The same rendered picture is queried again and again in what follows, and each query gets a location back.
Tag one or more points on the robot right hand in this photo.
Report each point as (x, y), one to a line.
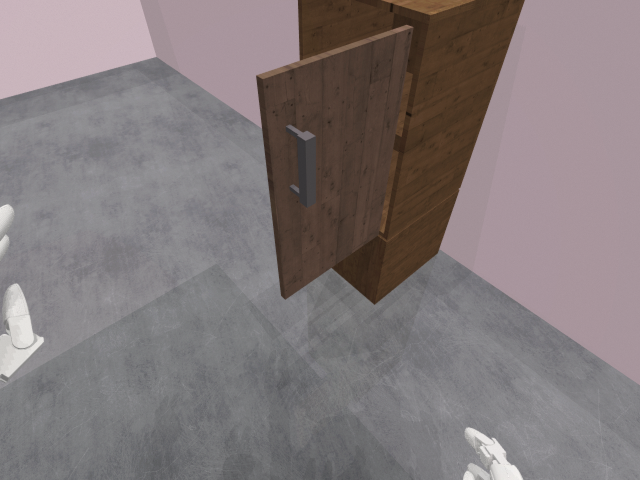
(493, 457)

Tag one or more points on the robot left hand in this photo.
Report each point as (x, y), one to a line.
(21, 343)

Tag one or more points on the handle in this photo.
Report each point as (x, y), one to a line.
(306, 146)

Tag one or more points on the cupboard door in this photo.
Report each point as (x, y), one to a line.
(349, 98)

